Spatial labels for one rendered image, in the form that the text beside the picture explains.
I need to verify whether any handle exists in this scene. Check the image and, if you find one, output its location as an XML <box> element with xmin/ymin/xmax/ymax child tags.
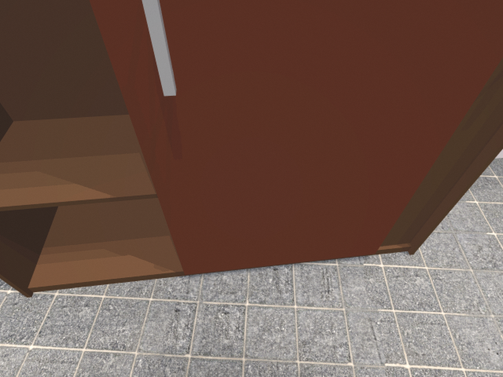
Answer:
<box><xmin>142</xmin><ymin>0</ymin><xmax>176</xmax><ymax>96</ymax></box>

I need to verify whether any wardrobe door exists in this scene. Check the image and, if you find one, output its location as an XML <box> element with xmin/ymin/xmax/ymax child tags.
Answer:
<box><xmin>90</xmin><ymin>0</ymin><xmax>503</xmax><ymax>275</ymax></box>
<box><xmin>381</xmin><ymin>58</ymin><xmax>503</xmax><ymax>246</ymax></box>

